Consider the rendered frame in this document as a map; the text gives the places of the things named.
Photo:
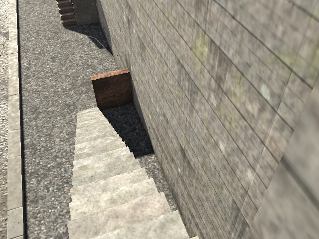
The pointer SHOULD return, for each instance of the stairs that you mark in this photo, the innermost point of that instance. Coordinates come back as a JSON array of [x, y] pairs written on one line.
[[112, 195], [67, 13]]

